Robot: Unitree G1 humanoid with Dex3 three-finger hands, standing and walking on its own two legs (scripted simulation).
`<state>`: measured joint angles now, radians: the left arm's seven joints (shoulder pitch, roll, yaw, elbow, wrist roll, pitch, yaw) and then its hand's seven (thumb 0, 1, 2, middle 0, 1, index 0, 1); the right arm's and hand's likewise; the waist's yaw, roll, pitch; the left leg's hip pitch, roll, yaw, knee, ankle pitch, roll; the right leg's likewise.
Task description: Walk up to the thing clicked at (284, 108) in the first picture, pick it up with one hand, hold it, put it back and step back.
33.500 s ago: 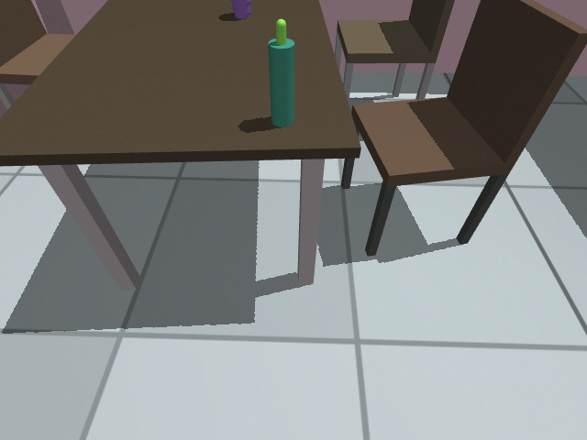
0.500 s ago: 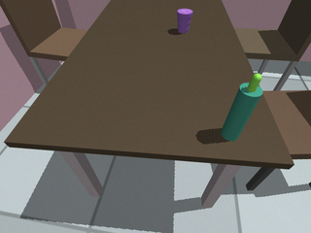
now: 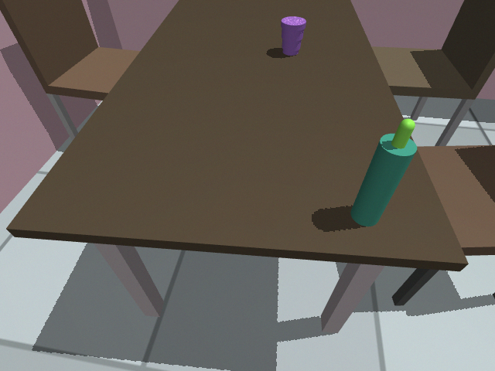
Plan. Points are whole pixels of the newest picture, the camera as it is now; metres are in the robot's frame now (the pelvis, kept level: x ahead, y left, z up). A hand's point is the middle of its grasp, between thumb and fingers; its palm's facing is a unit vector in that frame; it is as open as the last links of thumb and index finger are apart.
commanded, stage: stand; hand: right
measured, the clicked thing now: (383, 175) +0.44 -0.23 +0.08
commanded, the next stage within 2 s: step back in 1.16 s
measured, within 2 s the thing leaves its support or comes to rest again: neither
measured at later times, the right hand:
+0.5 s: hand out of the picture +0.06 -0.25 -0.16, palm faces -0.04 +0.94 -0.34, open 7.4 cm
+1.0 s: hand out of the picture +0.07 -0.25 -0.16, palm faces -0.03 +0.94 -0.34, open 7.4 cm
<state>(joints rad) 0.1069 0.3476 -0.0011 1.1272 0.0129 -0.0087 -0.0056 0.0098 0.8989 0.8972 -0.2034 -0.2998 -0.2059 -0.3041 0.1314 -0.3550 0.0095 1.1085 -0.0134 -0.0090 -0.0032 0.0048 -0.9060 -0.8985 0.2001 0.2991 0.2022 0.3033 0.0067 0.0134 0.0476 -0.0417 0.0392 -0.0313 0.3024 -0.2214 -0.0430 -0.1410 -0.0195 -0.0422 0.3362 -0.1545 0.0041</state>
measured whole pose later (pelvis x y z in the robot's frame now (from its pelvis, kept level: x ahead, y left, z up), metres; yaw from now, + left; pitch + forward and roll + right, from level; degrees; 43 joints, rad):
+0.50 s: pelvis +0.00 +0.00 +0.00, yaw +0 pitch -2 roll +0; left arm 0.11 0.35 0.00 1.13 0.01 -0.01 -0.01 0.01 0.90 0.90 -0.20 -0.30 -0.21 -0.30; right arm 0.14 -0.35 0.00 1.12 -0.01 -0.01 0.00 0.01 -0.91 -0.90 0.20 0.30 0.20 0.30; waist 0.00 0.01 0.05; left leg -0.05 0.04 -0.03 0.31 -0.23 -0.04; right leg -0.15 -0.02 -0.04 0.34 -0.16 0.00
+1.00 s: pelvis +0.00 +0.00 +0.00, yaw +0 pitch -2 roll +0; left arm 0.11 0.35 0.00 1.12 0.01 -0.01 0.00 0.01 0.90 0.90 -0.20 -0.30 -0.21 -0.30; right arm 0.13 -0.35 0.00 1.11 -0.01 -0.01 0.00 0.00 -0.91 -0.90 0.20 0.30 0.20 0.30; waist 0.01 0.01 0.05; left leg -0.04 0.04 -0.03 0.30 -0.22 -0.04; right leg -0.14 -0.02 -0.04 0.33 -0.16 0.01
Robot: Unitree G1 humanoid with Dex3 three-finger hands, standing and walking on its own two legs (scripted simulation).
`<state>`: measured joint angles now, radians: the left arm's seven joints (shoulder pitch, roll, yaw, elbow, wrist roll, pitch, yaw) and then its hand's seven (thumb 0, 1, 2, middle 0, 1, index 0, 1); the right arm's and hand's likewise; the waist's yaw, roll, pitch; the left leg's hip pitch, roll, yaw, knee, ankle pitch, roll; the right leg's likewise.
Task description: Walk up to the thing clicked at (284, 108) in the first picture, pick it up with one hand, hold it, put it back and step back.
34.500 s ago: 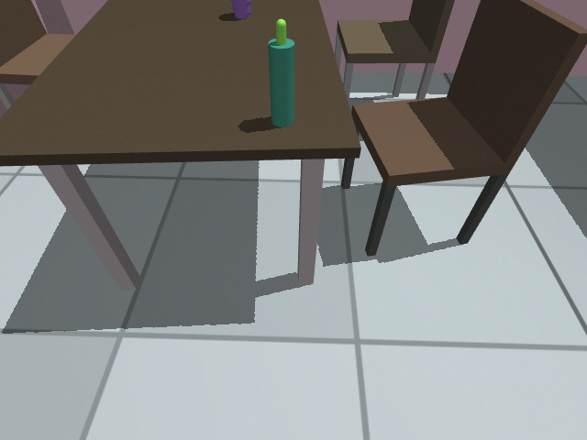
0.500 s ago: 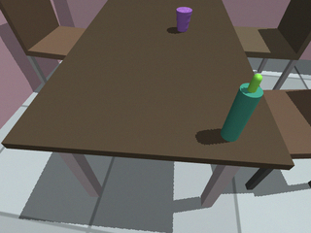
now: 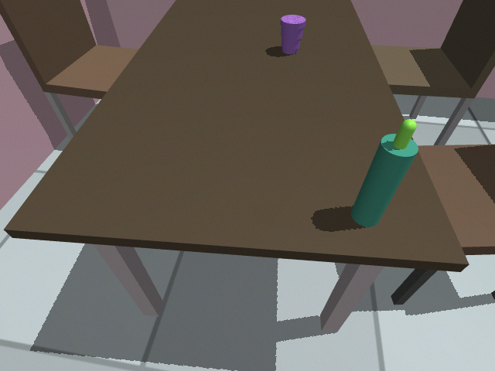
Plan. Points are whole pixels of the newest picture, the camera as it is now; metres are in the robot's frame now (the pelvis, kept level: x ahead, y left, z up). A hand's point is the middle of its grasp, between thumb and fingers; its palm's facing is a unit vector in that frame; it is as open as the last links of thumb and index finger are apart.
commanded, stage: stand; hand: right
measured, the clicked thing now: (384, 175) +0.44 -0.23 +0.08
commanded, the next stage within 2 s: step back in 0.16 s
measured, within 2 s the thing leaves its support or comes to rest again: neither
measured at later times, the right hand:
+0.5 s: hand out of the picture -0.01 -0.24 -0.17, palm faces -0.05 +0.89 -0.44, open 7.4 cm
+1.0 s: hand out of the picture -0.06 -0.23 -0.17, palm faces +0.04 +0.94 -0.34, open 7.4 cm
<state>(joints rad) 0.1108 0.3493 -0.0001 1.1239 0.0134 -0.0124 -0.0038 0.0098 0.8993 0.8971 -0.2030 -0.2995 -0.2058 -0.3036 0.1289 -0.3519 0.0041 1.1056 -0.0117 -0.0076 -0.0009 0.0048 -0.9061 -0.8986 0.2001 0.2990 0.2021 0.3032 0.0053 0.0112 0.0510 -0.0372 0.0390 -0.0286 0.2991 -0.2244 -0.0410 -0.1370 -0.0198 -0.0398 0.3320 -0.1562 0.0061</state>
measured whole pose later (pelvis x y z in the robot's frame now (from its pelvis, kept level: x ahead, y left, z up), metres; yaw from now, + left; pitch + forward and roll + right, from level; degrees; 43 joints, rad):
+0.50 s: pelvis -0.07 +0.05 -0.03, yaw +1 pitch -2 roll +0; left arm -0.01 0.41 0.06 0.93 0.02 0.07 0.02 0.01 0.90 0.90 -0.20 -0.30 -0.21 -0.30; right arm 0.15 -0.39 -0.06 0.97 -0.03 0.03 0.00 0.00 -0.91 -0.90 0.20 0.30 0.20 0.30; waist -0.01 -0.06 0.22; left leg -0.26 -0.04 -0.01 0.68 -0.39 0.02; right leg -0.46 -0.04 0.08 0.76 -0.38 0.00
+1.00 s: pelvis -0.16 +0.04 -0.02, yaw -5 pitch -2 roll +2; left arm 0.15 0.34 0.06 0.86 0.03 0.04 0.00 0.01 0.90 0.90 -0.20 -0.30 -0.21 -0.30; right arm 0.09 -0.38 -0.04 0.87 0.01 0.06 -0.02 0.01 -0.91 -0.90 0.20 0.30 0.20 0.30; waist 0.03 0.01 0.18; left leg -0.43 -0.09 -0.10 1.05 -0.52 0.00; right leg -0.26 0.02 0.07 0.61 -0.31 -0.04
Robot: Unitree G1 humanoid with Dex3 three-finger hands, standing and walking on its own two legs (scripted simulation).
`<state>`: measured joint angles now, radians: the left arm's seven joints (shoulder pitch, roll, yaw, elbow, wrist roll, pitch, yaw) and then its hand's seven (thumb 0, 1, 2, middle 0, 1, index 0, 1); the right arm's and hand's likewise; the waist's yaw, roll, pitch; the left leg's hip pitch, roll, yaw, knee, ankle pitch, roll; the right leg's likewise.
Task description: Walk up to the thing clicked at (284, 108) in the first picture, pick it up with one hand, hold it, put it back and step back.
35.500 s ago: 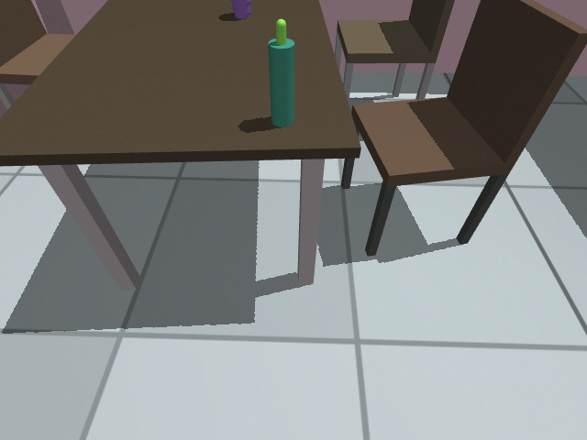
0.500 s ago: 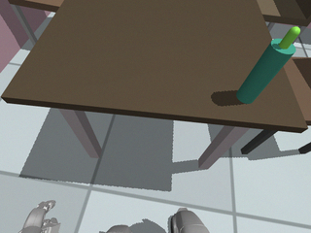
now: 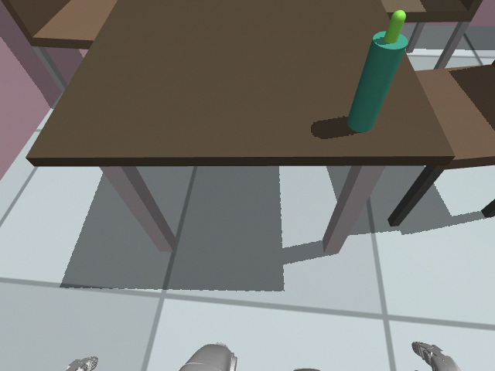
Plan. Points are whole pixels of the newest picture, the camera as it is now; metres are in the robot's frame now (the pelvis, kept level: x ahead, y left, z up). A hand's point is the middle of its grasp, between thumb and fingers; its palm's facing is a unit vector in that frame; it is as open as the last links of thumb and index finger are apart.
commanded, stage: step back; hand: right
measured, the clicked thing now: (376, 76) +0.62 -0.22 +0.10
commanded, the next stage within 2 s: none
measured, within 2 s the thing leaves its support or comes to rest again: neither
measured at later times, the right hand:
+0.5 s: hand out of the picture +0.00 -0.25 -0.12, palm faces -0.10 +0.89 -0.44, open 7.4 cm
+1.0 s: hand out of the picture -0.21 -0.30 -0.17, palm faces -0.15 +0.92 -0.37, open 7.4 cm
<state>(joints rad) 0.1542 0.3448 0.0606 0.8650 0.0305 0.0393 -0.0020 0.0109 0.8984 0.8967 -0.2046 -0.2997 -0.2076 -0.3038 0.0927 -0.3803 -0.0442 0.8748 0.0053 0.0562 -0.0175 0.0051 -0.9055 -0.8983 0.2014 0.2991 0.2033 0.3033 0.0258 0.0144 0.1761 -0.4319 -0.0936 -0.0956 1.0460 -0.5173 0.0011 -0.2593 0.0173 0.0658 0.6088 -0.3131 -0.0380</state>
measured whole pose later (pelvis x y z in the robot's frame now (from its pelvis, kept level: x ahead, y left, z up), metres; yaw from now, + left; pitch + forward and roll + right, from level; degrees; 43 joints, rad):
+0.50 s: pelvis -0.14 +0.00 +0.00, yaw +2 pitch -2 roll -2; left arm 0.18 0.40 0.09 0.82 0.02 0.07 0.00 0.01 0.90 0.90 -0.20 -0.30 -0.21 -0.30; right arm 0.13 -0.35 -0.04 0.84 -0.03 0.02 -0.01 0.01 -0.90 -0.90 0.20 0.30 0.21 0.30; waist 0.03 -0.05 0.17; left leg -0.30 0.04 -0.02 0.54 -0.21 0.01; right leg -0.40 0.11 0.16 1.15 -0.50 0.03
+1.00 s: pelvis -0.30 -0.04 -0.01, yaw +6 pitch -1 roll +1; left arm 0.11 0.37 0.07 0.76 0.04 0.04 0.03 0.01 0.90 0.90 -0.21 -0.30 -0.21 -0.30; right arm 0.21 -0.39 -0.04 0.88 -0.02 0.05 -0.03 0.01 -0.91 -0.90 0.20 0.30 0.20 0.30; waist 0.00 0.03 0.19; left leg -0.31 -0.06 -0.06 0.85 -0.51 -0.02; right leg -0.38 -0.04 -0.05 0.65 -0.25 -0.02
